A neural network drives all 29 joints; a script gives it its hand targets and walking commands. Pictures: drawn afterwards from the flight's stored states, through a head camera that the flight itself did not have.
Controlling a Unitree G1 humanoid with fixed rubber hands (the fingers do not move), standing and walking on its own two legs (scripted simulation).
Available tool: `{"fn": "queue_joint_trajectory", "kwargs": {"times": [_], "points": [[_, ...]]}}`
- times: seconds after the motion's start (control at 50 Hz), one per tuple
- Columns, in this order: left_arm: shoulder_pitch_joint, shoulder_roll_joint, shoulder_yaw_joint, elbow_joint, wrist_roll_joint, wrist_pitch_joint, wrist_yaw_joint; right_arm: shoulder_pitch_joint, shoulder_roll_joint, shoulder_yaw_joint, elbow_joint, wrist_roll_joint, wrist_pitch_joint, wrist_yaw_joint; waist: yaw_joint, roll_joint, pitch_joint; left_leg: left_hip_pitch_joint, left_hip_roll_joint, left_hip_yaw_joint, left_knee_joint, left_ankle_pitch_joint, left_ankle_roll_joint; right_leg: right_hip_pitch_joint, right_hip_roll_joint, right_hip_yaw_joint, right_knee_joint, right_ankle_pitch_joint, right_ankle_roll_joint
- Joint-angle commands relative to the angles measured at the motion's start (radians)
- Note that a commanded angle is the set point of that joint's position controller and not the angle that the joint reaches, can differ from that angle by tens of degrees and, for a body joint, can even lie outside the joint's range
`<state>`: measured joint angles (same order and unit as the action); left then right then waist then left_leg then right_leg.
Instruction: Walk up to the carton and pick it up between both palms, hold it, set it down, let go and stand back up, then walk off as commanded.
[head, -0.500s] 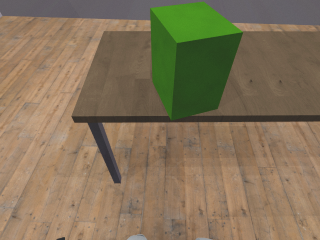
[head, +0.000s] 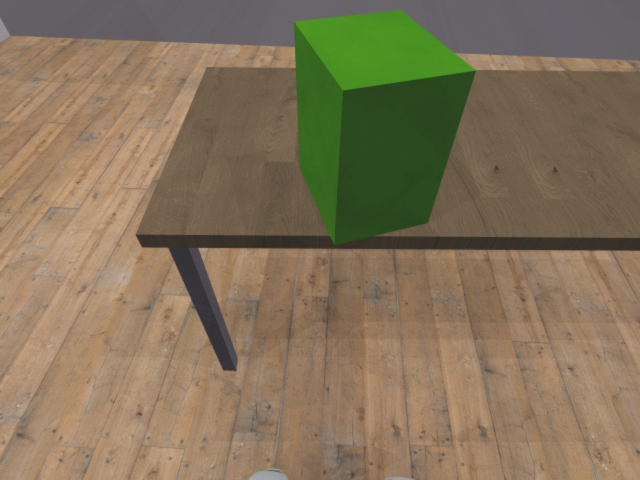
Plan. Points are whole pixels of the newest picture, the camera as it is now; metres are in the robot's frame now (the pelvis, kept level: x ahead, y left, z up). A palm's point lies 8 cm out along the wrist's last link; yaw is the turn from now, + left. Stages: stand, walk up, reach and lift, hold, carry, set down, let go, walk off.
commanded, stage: walk up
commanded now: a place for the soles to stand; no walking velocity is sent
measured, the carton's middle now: (366, 131) +0.64 -0.05 +0.10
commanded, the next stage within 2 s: none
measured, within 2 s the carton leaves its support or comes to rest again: neither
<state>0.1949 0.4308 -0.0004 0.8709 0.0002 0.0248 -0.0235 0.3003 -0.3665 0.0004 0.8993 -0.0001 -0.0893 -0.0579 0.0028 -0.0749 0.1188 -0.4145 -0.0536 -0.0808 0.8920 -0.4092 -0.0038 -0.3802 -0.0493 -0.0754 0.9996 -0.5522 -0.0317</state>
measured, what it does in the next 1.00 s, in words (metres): steps on the spot: left foot, then right foot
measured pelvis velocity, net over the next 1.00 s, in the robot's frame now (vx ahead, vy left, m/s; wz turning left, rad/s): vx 0.06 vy -0.03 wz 0.00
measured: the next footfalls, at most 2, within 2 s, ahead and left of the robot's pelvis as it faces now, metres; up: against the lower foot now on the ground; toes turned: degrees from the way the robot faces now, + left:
left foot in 0.36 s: +0.11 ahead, +0.12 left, +0.00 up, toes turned -3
right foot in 0.54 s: +0.11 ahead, -0.11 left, +0.00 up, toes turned -4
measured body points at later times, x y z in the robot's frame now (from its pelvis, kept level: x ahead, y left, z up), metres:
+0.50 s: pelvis +0.02 -0.01 +0.00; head +0.03 +0.01 +0.45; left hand +0.09 +0.31 -0.12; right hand +0.08 -0.32 -0.10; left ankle +0.07 +0.12 -0.69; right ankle +0.01 -0.09 -0.68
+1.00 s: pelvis +0.06 -0.03 +0.00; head +0.07 -0.03 +0.45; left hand +0.15 +0.29 -0.11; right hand +0.11 -0.34 -0.11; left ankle +0.07 +0.12 -0.68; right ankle +0.07 -0.11 -0.69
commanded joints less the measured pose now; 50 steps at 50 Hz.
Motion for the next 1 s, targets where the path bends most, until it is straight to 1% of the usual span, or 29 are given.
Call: {"fn": "queue_joint_trajectory", "kwargs": {"times": [0.0, 0.02, 0.04, 0.06, 0.1, 0.14, 0.18, 0.2, 0.3, 0.34, 0.36, 0.38, 0.42, 0.5, 0.52, 0.54, 0.56, 0.58, 0.66, 0.68, 0.7, 0.72, 0.74, 0.76, 0.78, 0.9, 0.94, 0.96, 0.98], "points": [[0.1, 0.196, 0.126, -0.017, 0.025, -0.045, 0.002, -0.074, -0.339, -0.103, -0.038, -0.029, -0.003, -0.01, 0.074, 0.201, -0.114, -0.096, 0.239, -0.427, -0.295, -0.087, 0.222, 0.083, 0.021, 0.117, -0.308, 0.033, -0.016], [0.155, 0.212, 0.134, -0.002, 0.035, -0.058, 0.007, -0.067, -0.264, -0.081, -0.047, -0.028, 0.006, -0.008, 0.099, 0.036, -0.127, -0.219, 0.134, -0.201, -0.054, -0.007, 0.14, 0.221, -0.048, 0.28, -0.557, -0.106, -0.041], [0.171, 0.319, 0.157, -0.006, 0.038, -0.064, 0.015, -0.124, -0.226, -0.07, -0.073, -0.025, 0.008, -0.01, 0.137, -0.186, -0.078, -0.472, -0.046, 0.031, 0.167, -0.123, 0.061, 0.296, -0.262, 0.619, -0.737, -0.176, -0.089], [0.136, 0.321, 0.159, -0.021, 0.028, -0.068, 0.014, -0.144, -0.27, -0.079, -0.059, -0.025, 0.015, -0.025, 0.12, -0.045, -0.014, -0.52, 0.001, 0.016, 0.252, -0.171, 0.04, 0.261, -0.358, 0.676, -0.757, -0.12, -0.09], [0.105, 0.302, 0.14, -0.032, 0.024, -0.075, 0.031, -0.011, -0.281, -0.085, 0.0, 0.007, 0.007, -0.013, 0.075, 0.04, -0.033, -0.389, 0.024, 0.001, 0.213, -0.122, 0.02, 0.311, -0.316, 0.524, -0.678, 0.263, -0.064], [0.109, 0.272, 0.127, -0.035, 0.028, -0.078, 0.033, 0.019, -0.264, -0.086, -0.002, 0.01, 0.009, -0.004, 0.063, -0.046, -0.069, -0.324, 0.046, 0.04, 0.161, -0.109, 0.016, 0.387, -0.26, 0.369, -0.561, 0.633, -0.066], [0.152, 0.248, 0.123, -0.03, 0.021, -0.071, 0.04, 0.003, -0.246, -0.087, -0.013, 0.003, 0.014, -0.007, 0.072, -0.068, -0.1, -0.316, 0.037, 0.073, 0.159, -0.103, 0.027, 0.427, -0.235, 0.287, -0.462, 0.973, -0.027], [0.17, 0.255, 0.117, -0.039, 0.022, -0.068, 0.045, -0.027, -0.246, -0.079, -0.03, 0.005, 0.015, -0.011, 0.092, -0.077, -0.098, -0.342, 0.044, 0.081, 0.132, -0.142, 0.036, 0.445, -0.254, 0.299, -0.418, 1.05, -0.055], [0.058, 0.257, 0.122, -0.071, 0.013, -0.044, 0.028, -0.009, -0.259, -0.095, -0.019, -0.014, -0.008, -0.01, 0.034, -0.052, -0.139, -0.104, 0.058, 0.137, -0.118, -0.1, 0.066, 0.218, -0.254, 0.291, -0.374, 0.639, -0.178], [-0.033, 0.199, 0.09, -0.095, 0.0, -0.046, 0.026, 0.111, -0.294, -0.117, 0.019, -0.032, -0.017, -0.012, -0.056, 0.159, -0.178, 0.279, 0.04, -0.035, -0.306, -0.004, 0.115, -0.116, -0.167, 0.165, -0.129, 0.463, -0.069], [-0.037, 0.131, 0.079, -0.097, -0.008, -0.045, 0.024, 0.119, -0.382, -0.127, 0.018, -0.047, -0.026, -0.014, -0.065, 0.397, -0.197, 0.291, 0.289, -0.537, -0.456, 0.047, 0.237, -0.253, 0.008, 0.051, 0.127, 0.219, 0.024], [-0.077, 0.183, 0.092, -0.088, 0.0, -0.035, 0.033, 0.121, -0.417, -0.136, 0.008, -0.028, -0.024, -0.011, -0.077, 0.28, -0.159, 0.242, 0.398, -0.748, -0.519, 0.096, 0.348, -0.284, 0.066, 0.101, 0.145, -0.141, 0.029], [-0.05, 0.205, 0.092, -0.072, -0.002, -0.033, 0.029, 0.032, -0.373, -0.116, -0.011, -0.019, -0.017, -0.014, -0.014, 0.211, -0.066, 0.158, 0.362, -0.633, -0.465, 0.025, 0.346, -0.245, 0.011, 0.14, 0.062, -0.159, 0.022], [0.117, 0.185, 0.118, 0.014, 0.014, -0.056, 0.015, -0.116, -0.309, -0.085, -0.032, -0.032, 0.007, -0.001, 0.064, 0.233, -0.102, -0.132, 0.228, -0.393, -0.345, -0.046, 0.205, 0.151, 0.019, 0.111, -0.338, 0.02, -0.01], [0.149, 0.197, 0.118, 0.016, 0.027, -0.067, 0.019, -0.125, -0.246, -0.067, -0.049, -0.03, 0.019, 0.003, 0.082, 0.088, -0.081, -0.253, 0.142, -0.207, -0.163, -0.002, 0.128, 0.235, -0.06, 0.263, -0.547, -0.064, -0.039], [0.16, 0.294, 0.142, 0.01, 0.037, -0.08, 0.027, -0.139, -0.207, -0.066, -0.057, -0.029, 0.023, 0.005, 0.103, -0.097, -0.049, -0.398, -0.009, -0.004, 0.066, -0.059, 0.068, 0.232, -0.263, 0.61, -0.726, -0.2, -0.081], [0.137, 0.321, 0.148, 0.008, 0.024, -0.082, 0.027, -0.181, -0.267, -0.078, -0.058, -0.028, 0.025, -0.008, 0.1, -0.013, -0.024, -0.41, 0.034, -0.012, 0.097, -0.154, 0.046, 0.22, -0.358, 0.664, -0.746, -0.115, -0.107], [0.09, 0.302, 0.142, -0.003, 0.019, -0.084, 0.028, -0.131, -0.288, -0.08, -0.034, -0.017, 0.017, -0.004, 0.07, 0.036, -0.024, -0.385, 0.036, -0.024, 0.111, -0.163, 0.043, 0.227, -0.346, 0.607, -0.698, 0.016, -0.125], [0.026, 0.255, 0.113, -0.009, 0.015, -0.087, 0.031, -0.075, -0.27, -0.088, -0.013, -0.005, -0.001, 0.009, 0.014, -0.007, -0.096, -0.185, 0.074, 0.076, -0.045, -0.119, 0.051, 0.242, -0.279, 0.369, -0.465, 0.663, -0.13], [0.007, 0.252, 0.105, -0.031, 0.012, -0.082, 0.03, -0.055, -0.258, -0.089, -0.012, -0.004, -0.008, 0.007, -0.007, 0.008, -0.129, -0.07, 0.067, 0.08, -0.134, 0.047, 0.062, 0.195, -0.234, 0.284, -0.393, 0.708, -0.125], [0.032, 0.303, 0.14, -0.062, 0.022, -0.076, 0.006, 0.088, -0.27, -0.102, 0.004, -0.012, -0.03, 0.02, -0.023, -0.074, -0.181, 0.051, 0.066, 0.065, -0.17, -0.034, 0.097, 0.138, -0.184, 0.224, -0.318, 0.375, -0.126], [0.006, 0.266, 0.127, -0.097, 0.022, -0.074, -0.008, 0.159, -0.339, -0.126, 0.026, -0.017, -0.039, 0.019, -0.069, 0.078, -0.21, 0.244, 0.124, -0.156, -0.283, -0.245, 0.157, -0.083, -0.119, 0.182, -0.176, 0.162, -0.096], [-0.068, 0.214, 0.111, -0.116, 0.03, -0.065, -0.015, 0.225, -0.426, -0.156, 0.035, -0.028, -0.042, 0.017, -0.108, 0.291, -0.178, 0.425, 0.277, -0.578, -0.501, -0.45, 0.261, -0.37, 0.019, 0.077, 0.078, 0.016, -0.025], [-0.124, 0.221, 0.116, -0.127, 0.041, -0.057, -0.011, 0.257, -0.463, -0.169, 0.037, -0.019, -0.034, 0.015, -0.134, 0.277, -0.132, 0.48, 0.392, -0.809, -0.585, -0.472, 0.337, -0.532, 0.061, 0.099, 0.153, -0.165, 0.002], [-0.116, 0.255, 0.119, -0.123, 0.041, -0.059, -0.01, 0.21, -0.464, -0.166, 0.013, -0.004, -0.029, 0.011, -0.108, 0.201, -0.103, 0.464, 0.428, -0.822, -0.564, -0.437, 0.362, -0.562, 0.029, 0.158, 0.136, -0.203, 0.004], [0.035, 0.254, 0.145, -0.064, 0.035, -0.073, -0.033, 0.016, -0.416, -0.15, -0.041, -0.027, -0.015, 0.019, -0.009, 0.227, -0.053, 0.124, 0.35, -0.53, -0.46, -0.24, 0.285, -0.179, -0.021, 0.121, -0.126, -0.087, 0.003], [0.172, 0.252, 0.151, -0.024, 0.049, -0.099, -0.02, -0.052, -0.34, -0.119, -0.058, -0.012, -0.009, 0.025, 0.084, 0.085, -0.084, -0.096, 0.228, -0.327, -0.152, -0.008, 0.194, 0.173, -0.01, 0.195, -0.464, -0.045, -0.043], [0.282, 0.315, 0.171, -0.002, 0.049, -0.111, -0.006, -0.07, -0.239, -0.091, -0.08, -0.006, -0.009, 0.027, 0.132, -0.153, -0.121, -0.32, 0.08, -0.025, 0.178, 0.033, 0.088, 0.373, -0.182, 0.49, -0.678, -0.169, -0.062], [0.257, 0.367, 0.172, -0.011, 0.027, -0.111, -0.003, -0.13, -0.229, -0.077, -0.086, -0.012, -0.008, 0.023, 0.144, -0.159, -0.036, -0.559, -0.029, 0.091, 0.296, -0.156, 0.032, 0.436, -0.338, 0.75, -0.799, -0.126, -0.09]]}}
